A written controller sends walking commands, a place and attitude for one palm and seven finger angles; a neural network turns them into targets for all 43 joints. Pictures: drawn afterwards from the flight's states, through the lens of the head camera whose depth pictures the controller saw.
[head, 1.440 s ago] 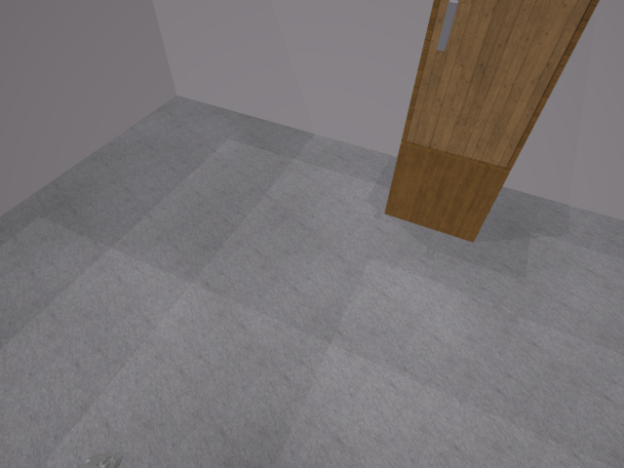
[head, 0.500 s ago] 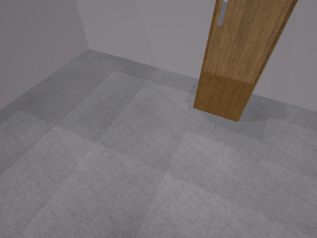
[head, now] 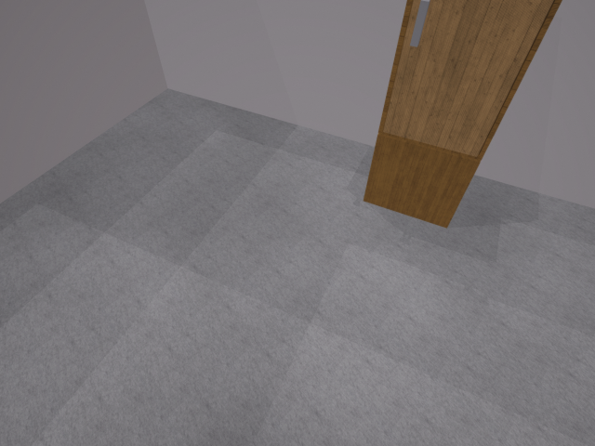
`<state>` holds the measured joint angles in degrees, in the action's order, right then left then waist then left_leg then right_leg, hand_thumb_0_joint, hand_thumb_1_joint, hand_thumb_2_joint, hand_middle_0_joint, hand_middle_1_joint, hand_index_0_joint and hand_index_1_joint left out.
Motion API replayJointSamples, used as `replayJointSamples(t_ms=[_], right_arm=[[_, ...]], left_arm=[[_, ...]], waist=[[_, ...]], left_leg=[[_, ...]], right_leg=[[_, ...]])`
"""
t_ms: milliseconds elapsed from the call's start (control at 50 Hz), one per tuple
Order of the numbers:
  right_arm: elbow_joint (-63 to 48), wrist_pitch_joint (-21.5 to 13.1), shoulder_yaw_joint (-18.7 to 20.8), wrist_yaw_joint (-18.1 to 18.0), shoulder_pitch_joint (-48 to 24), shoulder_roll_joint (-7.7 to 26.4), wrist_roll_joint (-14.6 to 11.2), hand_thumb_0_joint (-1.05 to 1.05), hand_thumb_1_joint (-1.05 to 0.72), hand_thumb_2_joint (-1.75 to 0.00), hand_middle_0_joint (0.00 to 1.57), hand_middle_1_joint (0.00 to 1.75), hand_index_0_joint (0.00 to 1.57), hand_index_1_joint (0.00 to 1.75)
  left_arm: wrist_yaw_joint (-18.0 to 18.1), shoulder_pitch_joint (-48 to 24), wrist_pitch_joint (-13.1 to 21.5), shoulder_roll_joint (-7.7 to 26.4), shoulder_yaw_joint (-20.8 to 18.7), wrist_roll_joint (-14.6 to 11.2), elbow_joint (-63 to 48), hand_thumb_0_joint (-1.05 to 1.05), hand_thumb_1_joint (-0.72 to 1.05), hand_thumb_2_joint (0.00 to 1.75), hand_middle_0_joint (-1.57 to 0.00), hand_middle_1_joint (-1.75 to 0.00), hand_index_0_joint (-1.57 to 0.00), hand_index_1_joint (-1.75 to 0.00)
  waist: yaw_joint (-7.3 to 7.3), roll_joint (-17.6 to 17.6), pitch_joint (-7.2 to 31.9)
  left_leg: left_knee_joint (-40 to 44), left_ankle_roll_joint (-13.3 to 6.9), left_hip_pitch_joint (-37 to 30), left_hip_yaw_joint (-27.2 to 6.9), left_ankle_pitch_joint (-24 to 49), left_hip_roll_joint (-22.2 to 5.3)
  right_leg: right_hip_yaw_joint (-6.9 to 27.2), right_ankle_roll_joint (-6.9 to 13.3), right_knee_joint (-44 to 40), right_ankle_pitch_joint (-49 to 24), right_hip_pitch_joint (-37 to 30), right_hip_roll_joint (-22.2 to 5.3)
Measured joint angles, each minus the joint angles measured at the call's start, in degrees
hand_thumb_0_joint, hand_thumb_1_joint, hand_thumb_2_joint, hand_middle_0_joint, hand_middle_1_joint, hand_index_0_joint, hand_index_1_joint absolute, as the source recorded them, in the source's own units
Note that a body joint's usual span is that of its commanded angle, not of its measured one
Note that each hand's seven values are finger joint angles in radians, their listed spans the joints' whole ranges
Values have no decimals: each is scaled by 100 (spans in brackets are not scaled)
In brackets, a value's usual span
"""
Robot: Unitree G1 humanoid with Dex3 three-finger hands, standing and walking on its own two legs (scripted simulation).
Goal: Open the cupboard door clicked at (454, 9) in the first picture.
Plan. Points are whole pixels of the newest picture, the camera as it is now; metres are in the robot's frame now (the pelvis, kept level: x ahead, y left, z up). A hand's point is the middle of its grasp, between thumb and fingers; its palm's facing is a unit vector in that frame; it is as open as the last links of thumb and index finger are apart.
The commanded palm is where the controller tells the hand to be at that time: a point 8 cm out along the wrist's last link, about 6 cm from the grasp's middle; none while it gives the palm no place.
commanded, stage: walk to a spot facing it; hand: left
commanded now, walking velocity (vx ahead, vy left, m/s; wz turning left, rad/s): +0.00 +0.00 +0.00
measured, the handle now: (421, 21) +1.26 -0.30 +0.07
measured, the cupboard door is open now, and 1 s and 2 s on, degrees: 0 0 0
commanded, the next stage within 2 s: turn to face it in 1.30 s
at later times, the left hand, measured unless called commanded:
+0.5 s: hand out of the picture +0.10 +0.17 -0.19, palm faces -0.15 -0.97 -0.21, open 7.4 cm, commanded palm none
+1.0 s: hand (211, 362) +0.30 +0.18 -0.21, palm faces -0.28 -0.95 -0.16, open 7.4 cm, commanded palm none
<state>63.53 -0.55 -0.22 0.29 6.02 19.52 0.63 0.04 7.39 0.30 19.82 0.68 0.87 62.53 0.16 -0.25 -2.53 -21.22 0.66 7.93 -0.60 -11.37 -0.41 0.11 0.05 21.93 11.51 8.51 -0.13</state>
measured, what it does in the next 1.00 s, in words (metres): walks ahead, turning right: left foot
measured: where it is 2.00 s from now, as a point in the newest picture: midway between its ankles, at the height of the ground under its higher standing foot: (331, 387)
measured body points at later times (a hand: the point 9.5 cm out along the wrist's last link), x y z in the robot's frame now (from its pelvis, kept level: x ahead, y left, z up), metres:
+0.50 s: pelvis +0.07 -0.03 -0.03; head +0.08 -0.04 +0.42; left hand +0.11 +0.22 -0.17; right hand +0.01 -0.27 -0.18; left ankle +0.00 +0.12 -0.74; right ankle +0.06 -0.12 -0.75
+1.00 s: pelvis +0.27 -0.01 -0.02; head +0.30 +0.02 +0.43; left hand +0.31 +0.23 -0.19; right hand +0.31 -0.26 -0.14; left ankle +0.36 +0.06 -0.75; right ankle +0.12 -0.10 -0.66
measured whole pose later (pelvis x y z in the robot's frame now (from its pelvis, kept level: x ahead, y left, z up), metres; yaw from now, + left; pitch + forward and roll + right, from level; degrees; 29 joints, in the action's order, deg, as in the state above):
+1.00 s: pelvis +0.27 -0.01 -0.02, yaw -22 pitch -1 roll -1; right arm 54.0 -4.7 1.4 0.2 6.6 8.0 1.8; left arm -0.3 20.5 0.8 11.9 -4.0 1.4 62.3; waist 2.3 -3.0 -4.1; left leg -37.6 -2.2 21.2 10.2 -15.2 -5.5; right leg 1.1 1.7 65.7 25.6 18.4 0.1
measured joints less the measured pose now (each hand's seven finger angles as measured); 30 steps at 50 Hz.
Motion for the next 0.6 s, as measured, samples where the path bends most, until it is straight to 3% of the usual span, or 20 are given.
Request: replayJointSamples(t_ms=[200,340,420,460,500,560,600], right_arm=[[-1,47,-4,-28,63,-78,39,0,-90,-89,20,30,20,30],[-275,19,70,-7,598,-434,85,0,-91,-89,20,30,20,30],[-314,-117,147,-28,931,-609,86,0,-90,-89,20,30,21,30],[-278,-134,170,-45,1091,-628,100,0,-90,-89,20,30,21,30],[-201,-86,180,-38,1241,-647,70,0,-90,-89,20,30,21,30],[-18,61,201,-2,1222,-683,58,0,-91,-89,20,30,20,30],[-36,67,237,18,1095,-703,83,1,-91,-89,20,30,20,30]], left_arm=[[33,142,-66,-79,-20,7,-14,1,90,90,-21,-30,-20,-30],[-140,866,-197,-412,-150,57,-248,1,91,90,-21,-30,-20,-30],[-211,1094,-207,-634,-226,60,-263,1,91,90,-20,-30,-20,-30],[-250,1084,-158,-754,-252,63,-307,1,91,90,-20,-30,-20,-30],[-248,1081,26,-796,-275,79,-430,1,91,90,-21,-30,-20,-30],[-104,1118,236,-898,-273,41,-479,1,91,90,-21,-30,-20,-30],[-35,1223,268,-973,-255,57,-443,1,91,90,-21,-30,-20,-30]], waist=[[52,12,77],[90,-20,250],[56,-31,127],[16,75,23],[21,132,-48],[112,176,-91],[133,154,-60]], left_leg=[[-162,20,45,85,-136,-58],[-874,-24,227,445,-769,-215],[-928,60,-16,761,-1063,-325],[-1034,148,-120,834,-1214,-452],[-1924,127,167,807,-1563,-593],[-3890,42,1030,454,-1582,-553],[-4392,65,1531,436,-1254,-547]], right_leg=[[82,7,108,73,61,57],[395,161,1098,997,508,226],[-65,115,2127,1569,993,54],[-343,111,1907,1444,1015,-16],[-470,196,1558,729,949,1],[-508,337,1586,876,766,139],[-428,353,1204,851,506,197]])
